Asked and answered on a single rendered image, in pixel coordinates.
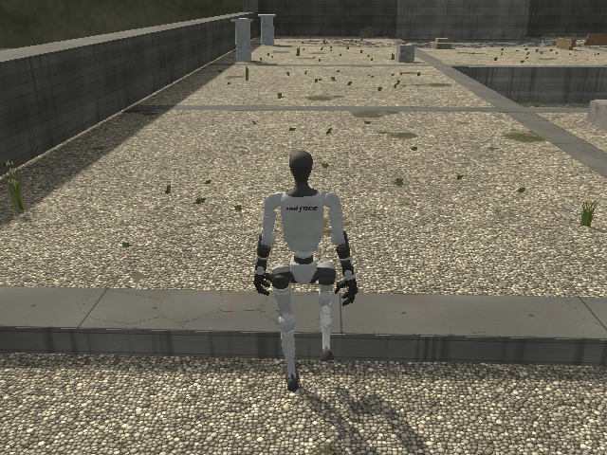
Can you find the right robot forearm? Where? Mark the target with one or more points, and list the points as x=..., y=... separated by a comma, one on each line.
x=343, y=251

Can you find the robot right hand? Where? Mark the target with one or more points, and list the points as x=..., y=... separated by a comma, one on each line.
x=352, y=290

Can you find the robot left shin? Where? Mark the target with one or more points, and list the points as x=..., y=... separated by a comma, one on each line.
x=288, y=344

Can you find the robot left upper arm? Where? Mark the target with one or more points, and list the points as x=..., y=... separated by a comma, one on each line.
x=272, y=202

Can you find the robot left hand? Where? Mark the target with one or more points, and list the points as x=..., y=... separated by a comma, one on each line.
x=259, y=281

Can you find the robot right upper arm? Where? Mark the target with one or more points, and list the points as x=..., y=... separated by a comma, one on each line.
x=331, y=200

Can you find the left robot forearm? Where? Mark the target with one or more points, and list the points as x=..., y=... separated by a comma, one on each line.
x=262, y=257

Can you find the robot right thigh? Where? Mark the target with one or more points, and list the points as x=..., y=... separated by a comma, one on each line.
x=326, y=275

